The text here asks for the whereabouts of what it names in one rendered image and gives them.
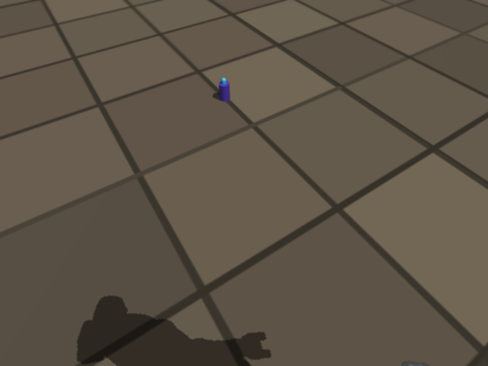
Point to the bottle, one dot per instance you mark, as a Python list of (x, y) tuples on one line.
[(224, 87)]

